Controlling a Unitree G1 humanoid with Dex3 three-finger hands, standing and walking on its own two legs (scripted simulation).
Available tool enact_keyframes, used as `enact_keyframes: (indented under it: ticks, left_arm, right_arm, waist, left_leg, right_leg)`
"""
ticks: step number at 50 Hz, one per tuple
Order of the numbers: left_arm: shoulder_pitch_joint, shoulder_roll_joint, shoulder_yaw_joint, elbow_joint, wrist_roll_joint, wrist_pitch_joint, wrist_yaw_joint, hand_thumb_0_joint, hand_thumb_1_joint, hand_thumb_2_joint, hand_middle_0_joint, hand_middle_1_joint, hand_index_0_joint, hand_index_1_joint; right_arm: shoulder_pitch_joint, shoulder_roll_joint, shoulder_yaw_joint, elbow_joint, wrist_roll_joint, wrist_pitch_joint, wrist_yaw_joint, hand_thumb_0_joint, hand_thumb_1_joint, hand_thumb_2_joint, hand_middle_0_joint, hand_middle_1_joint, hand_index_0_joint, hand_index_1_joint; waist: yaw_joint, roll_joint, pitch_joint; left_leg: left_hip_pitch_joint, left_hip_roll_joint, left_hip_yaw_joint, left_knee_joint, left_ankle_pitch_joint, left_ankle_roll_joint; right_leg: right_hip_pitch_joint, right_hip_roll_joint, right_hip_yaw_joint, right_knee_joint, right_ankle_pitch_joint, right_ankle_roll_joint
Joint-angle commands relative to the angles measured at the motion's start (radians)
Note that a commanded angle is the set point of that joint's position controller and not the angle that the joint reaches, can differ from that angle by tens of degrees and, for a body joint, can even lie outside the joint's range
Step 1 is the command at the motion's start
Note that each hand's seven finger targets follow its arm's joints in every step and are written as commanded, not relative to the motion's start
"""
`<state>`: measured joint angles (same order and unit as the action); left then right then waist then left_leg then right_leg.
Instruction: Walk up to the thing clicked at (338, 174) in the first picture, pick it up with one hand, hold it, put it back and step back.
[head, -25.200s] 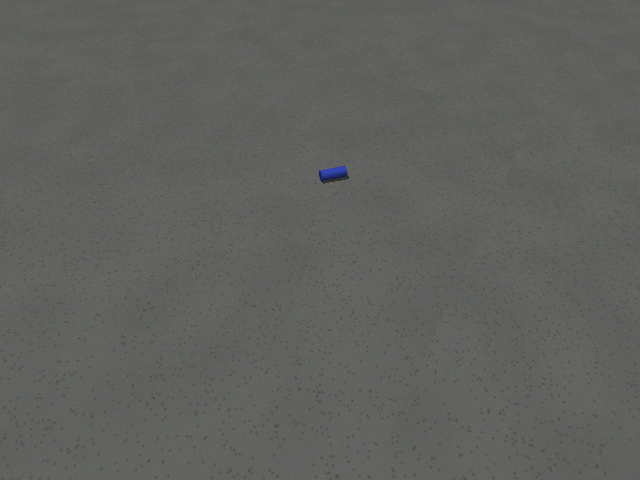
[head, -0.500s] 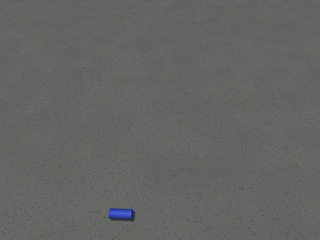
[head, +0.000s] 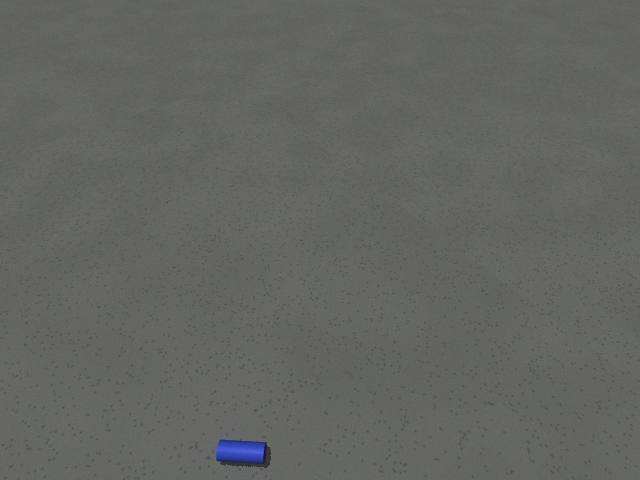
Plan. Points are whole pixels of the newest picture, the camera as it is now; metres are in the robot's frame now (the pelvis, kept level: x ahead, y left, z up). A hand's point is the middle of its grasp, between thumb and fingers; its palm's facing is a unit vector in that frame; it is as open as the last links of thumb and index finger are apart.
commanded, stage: stand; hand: left
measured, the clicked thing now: (241, 451) +0.37 +0.23 -0.75
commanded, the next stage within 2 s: walk up in 0.46 s
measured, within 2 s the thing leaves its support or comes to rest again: neither
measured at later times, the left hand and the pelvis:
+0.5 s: hand out of the picture +0.07 +0.24 -0.15, palm faces +0.01 -0.94 -0.35, open 7.4 cm; pelvis -0.01 -0.01 +0.00, yaw +1 degrees
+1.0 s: hand out of the picture +0.00 +0.29 -0.18, palm faces -0.08 -0.93 -0.36, open 7.4 cm; pelvis -0.13 +0.03 -0.01, yaw -1 degrees
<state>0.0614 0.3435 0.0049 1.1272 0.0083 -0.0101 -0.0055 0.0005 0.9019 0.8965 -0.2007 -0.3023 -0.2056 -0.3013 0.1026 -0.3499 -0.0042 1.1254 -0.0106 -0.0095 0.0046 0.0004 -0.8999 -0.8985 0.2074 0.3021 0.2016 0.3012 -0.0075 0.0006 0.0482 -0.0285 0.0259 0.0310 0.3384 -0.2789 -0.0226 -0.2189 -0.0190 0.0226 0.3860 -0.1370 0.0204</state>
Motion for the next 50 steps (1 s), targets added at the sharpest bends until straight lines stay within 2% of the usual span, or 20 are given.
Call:
enact_keyframes:
  ticks: [1,7,11,22,23,26,27,29,30,33,36,37,38,39,40,41,43,44,46,50]
  left_arm:
    - [-0.039,0.205,0.038,-0.056,-0.003,-0.02,0.009,0.0,0.9,0.9,-0.2,-0.3,-0.2,-0.3]
    - [-0.027,0.217,0.039,-0.047,-0.002,-0.023,0.01,0.0,0.9,0.9,-0.2,-0.3,-0.2,-0.3]
    - [-0.037,0.217,0.038,-0.051,-0.002,-0.026,0.012,0.0,0.9,0.9,-0.2,-0.3,-0.2,-0.3]
    - [-0.025,0.223,0.04,-0.042,-0.004,-0.025,0.012,0.0,0.9,0.9,-0.2,-0.3,-0.2,-0.3]
    - [-0.044,0.274,0.079,-0.07,-0.016,-0.009,0.02,0.0,0.9,0.9,-0.2,-0.3,-0.2,-0.3]
    - [-0.012,0.286,0.089,-0.104,-0.019,0.007,0.027,0.0,0.9,0.9,-0.2,-0.3,-0.2,-0.3]
    - [-0.016,0.301,0.096,-0.116,-0.016,0.012,0.028,0.0,0.9,0.9,-0.2,-0.3,-0.2,-0.3]
    - [-0.068,0.31,0.099,-0.165,0.005,0.019,0.031,0.0,0.9,0.9,-0.2,-0.3,-0.2,-0.3]
    - [-0.081,0.315,0.102,-0.189,0.017,0.022,0.03,0.0,0.9,0.9,-0.2,-0.3,-0.2,-0.3]
    - [-0.162,0.29,0.093,-0.245,0.027,0.035,0.033,0.0,0.9,0.9,-0.2,-0.3,-0.2,-0.3]
    - [-0.164,0.256,0.078,-0.281,0.018,0.056,0.032,0.0,0.9,0.9,-0.2,-0.3,-0.2,-0.3]
    - [-0.135,0.227,0.074,-0.291,0.008,0.064,0.031,0.0,0.9,0.9,-0.2,-0.3,-0.2,-0.3]
    - [-0.118,0.193,0.073,-0.296,0.001,0.068,0.034,0.0,0.9,0.9,-0.2,-0.3,-0.2,-0.3]
    - [-0.064,0.21,0.084,-0.276,0.006,0.08,0.043,0.0,0.9,0.9,-0.2,-0.3,-0.2,-0.3]
    - [-0.062,0.213,0.089,-0.286,0.014,0.078,0.05,0.0,0.9,0.9,-0.2,-0.3,-0.2,-0.3]
    - [-0.099,0.245,0.101,-0.278,0.02,0.082,0.05,0.0,0.9,0.9,-0.2,-0.3,-0.2,-0.3]
    - [-0.013,0.256,0.104,-0.258,0.007,0.083,0.043,0.0,0.9,0.9,-0.2,-0.3,-0.2,-0.3]
    - [0.016,0.249,0.105,-0.27,0.005,0.082,0.039,0.0,0.9,0.9,-0.2,-0.3,-0.2,-0.3]
    - [0.017,0.237,0.114,-0.296,0.017,0.072,0.038,0.0,0.9,0.9,-0.2,-0.3,-0.2,-0.3]
    - [-0.046,0.208,0.108,-0.363,0.02,0.055,0.033,0.0,0.9,0.9,-0.2,-0.3,-0.2,-0.3]
  right_arm:
    - [-0.028,-0.215,-0.047,-0.058,0.0,-0.019,-0.014,0.0,-0.9,-0.9,0.2,0.3,0.2,0.3]
    - [-0.03,-0.215,-0.052,-0.06,0.001,-0.016,-0.01,0.0,-0.9,-0.9,0.2,0.3,0.2,0.3]
    - [-0.017,-0.212,-0.051,-0.061,0.001,-0.015,-0.011,0.0,-0.9,-0.9,0.2,0.3,0.2,0.3]
    - [-0.005,-0.208,-0.048,-0.056,-0.001,-0.011,-0.009,0.0,-0.9,-0.9,0.2,0.3,0.2,0.3]
    - [-0.052,-0.255,-0.064,-0.063,0.011,0.008,-0.012,0.0,-0.9,-0.9,0.2,0.3,0.2,0.3]
    - [0.007,-0.22,-0.064,-0.089,0.027,0.025,-0.017,0.0,-0.9,-0.9,0.2,0.3,0.2,0.3]
    - [0.02,-0.213,-0.064,-0.097,0.026,0.032,-0.016,0.0,-0.9,-0.9,0.2,0.3,0.2,0.3]
    - [0.058,-0.211,-0.077,-0.111,0.02,0.051,-0.013,0.0,-0.9,-0.9,0.2,0.3,0.2,0.3]
    - [0.09,-0.215,-0.081,-0.12,0.015,0.06,-0.011,0.0,-0.9,-0.9,0.2,0.3,0.2,0.3]
    - [0.158,-0.217,-0.098,-0.131,0.018,0.059,-0.006,0.0,-0.9,-0.9,0.2,0.3,0.2,0.3]
    - [0.18,-0.219,-0.106,-0.141,-0.004,0.049,-0.012,0.0,-0.9,-0.9,0.2,0.3,0.2,0.3]
    - [0.153,-0.266,-0.119,-0.156,-0.027,0.047,-0.015,0.0,-0.9,-0.9,0.2,0.3,0.2,0.3]
    - [0.101,-0.339,-0.137,-0.173,-0.038,0.042,-0.016,0.0,-0.9,-0.9,0.2,0.3,0.2,0.3]
    - [0.041,-0.352,-0.138,-0.21,-0.052,0.038,-0.018,0.0,-0.9,-0.9,0.2,0.3,0.2,0.3]
    - [0.027,-0.403,-0.144,-0.244,-0.042,0.036,-0.019,0.0,-0.9,-0.9,0.2,0.3,0.2,0.3]
    - [-0.006,-0.377,-0.142,-0.254,-0.036,0.032,-0.021,0.0,-0.9,-0.9,0.2,0.3,0.2,0.3]
    - [-0.086,-0.315,-0.125,-0.28,-0.045,0.02,-0.036,0.0,-0.9,-0.9,0.2,0.3,0.2,0.3]
    - [-0.062,-0.29,-0.122,-0.284,-0.04,0.015,-0.043,0.0,-0.9,-0.9,0.2,0.3,0.2,0.3]
    - [0.026,-0.272,-0.123,-0.272,-0.025,0.013,-0.05,0.0,-0.9,-0.9,0.2,0.3,0.2,0.3]
    - [0.127,-0.282,-0.129,-0.264,-0.012,0.017,-0.061,0.0,-0.9,-0.9,0.2,0.3,0.2,0.3]
  waist:
    - [0.003,0.009,-0.088]
    - [0.007,-0.012,-0.089]
    - [-0.005,-0.006,-0.113]
    - [0.001,-0.006,-0.071]
    - [0.021,-0.024,0.056]
    - [0.011,-0.084,-0.048]
    - [0.008,-0.117,-0.085]
    - [0.002,-0.199,-0.133]
    - [0.002,-0.191,-0.143]
    - [-0.047,-0.198,-0.175]
    - [-0.065,-0.108,-0.144]
    - [-0.052,0.062,-0.113]
    - [-0.026,0.232,-0.079]
    - [0.01,0.128,-0.071]
    - [-0.024,0.23,-0.072]
    - [-0.026,0.18,-0.042]
    - [0.044,0.11,-0.033]
    - [0.055,0.086,-0.047]
    - [0.022,0.086,-0.091]
    - [-0.049,0.119,-0.105]
  left_leg:
    - [-0.087,0.111,-0.073,-0.079,0.225,0.025]
    - [-0.058,0.106,-0.078,-0.087,0.149,0.028]
    - [-0.05,0.111,-0.074,-0.076,0.218,0.024]
    - [-0.072,0.108,-0.077,-0.092,0.137,0.03]
    - [-0.134,0.091,-0.07,0.012,0.302,0.05]
    - [-0.11,0.03,-0.023,0.189,0.27,0.045]
    - [-0.12,-0.01,-0.012,0.268,0.185,0.043]
    - [-0.17,-0.068,-0.022,0.486,-0.235,0.05]
    - [-0.159,-0.058,-0.059,0.57,-0.293,0.056]
    - [-0.128,-0.014,-0.11,0.527,-0.238,0.073]
    - [-0.136,-0.021,-0.059,0.18,-0.001,0.055]
    - [-0.147,0.086,-0.224,0.021,0.126,0.078]
    - [-0.119,0.232,-0.416,-0.034,0.325,0.138]
    - [-0.188,0.27,-0.39,0.002,0.441,0.174]
    - [-0.287,0.364,-0.494,-0.027,0.46,0.256]
    - [-0.333,0.363,-0.478,-0.039,0.408,0.278]
    - [-0.205,0.244,-0.299,0.077,0.521,0.231]
    - [-0.104,0.208,-0.255,0.129,0.576,0.208]
    - [0.076,0.223,-0.276,0.19,0.693,0.219]
    - [0.171,0.229,-0.283,0.213,0.699,0.237]
  right_leg:
    - [0.141,-0.1,0.08,-0.022,0.246,-0.04]
    - [0.119,-0.101,0.087,-0.05,0.165,-0.038]
    - [0.144,-0.109,0.085,-0.029,0.257,-0.045]
    - [0.123,-0.103,0.089,-0.054,0.186,-0.043]
    - [0.03,-0.107,0.093,0.015,0.412,-0.044]
    - [0.055,-0.165,0.144,0.0,0.497,-0.121]
    - [0.05,-0.204,0.191,-0.026,0.471,-0.156]
    - [0.028,-0.304,0.296,-0.07,0.365,-0.241]
    - [-0.023,-0.324,0.305,-0.066,0.302,-0.262]
    - [-0.105,-0.278,0.202,0.042,0.289,-0.229]
    - [-0.117,-0.169,0.143,0.173,0.146,-0.154]
    - [-0.179,-0.054,0.108,0.322,-0.01,-0.101]
    - [-0.299,0.116,0.056,0.501,-0.348,-0.059]
    - [-0.283,0.128,0.153,0.621,-0.441,-0.046]
    - [-0.249,0.146,0.169,0.731,-0.498,-0.039]
    - [-0.235,0.134,0.197,0.819,-0.46,-0.042]
    - [-0.319,0.142,0.215,0.892,-0.356,-0.029]
    - [-0.369,0.141,0.205,0.884,-0.322,-0.03]
    - [-0.412,0.131,0.176,0.824,-0.345,-0.006]
    - [-0.37,0.094,0.127,0.566,-0.372,0.019]
